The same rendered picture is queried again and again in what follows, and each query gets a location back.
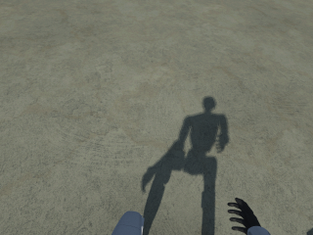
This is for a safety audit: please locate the left robot thigh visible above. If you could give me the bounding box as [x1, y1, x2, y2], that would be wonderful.
[112, 211, 145, 235]

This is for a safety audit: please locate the right robot hand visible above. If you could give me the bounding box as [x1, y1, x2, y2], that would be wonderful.
[227, 198, 261, 235]

